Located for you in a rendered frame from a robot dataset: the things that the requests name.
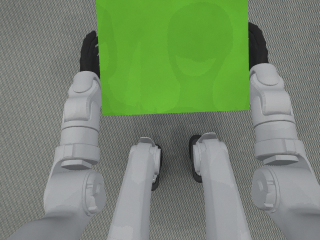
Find left robot foot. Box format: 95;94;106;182
151;144;163;191

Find robot left hand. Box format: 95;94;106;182
79;30;100;79

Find carton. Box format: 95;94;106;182
96;0;250;116

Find robot right thigh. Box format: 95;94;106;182
193;138;252;240

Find right robot upper arm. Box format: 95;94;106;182
251;165;320;240

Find left robot upper arm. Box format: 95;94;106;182
7;169;107;240

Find right robot forearm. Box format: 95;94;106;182
249;63;320;190

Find robot right hand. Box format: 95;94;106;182
248;22;269;71

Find left robot forearm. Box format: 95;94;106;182
43;71;102;211

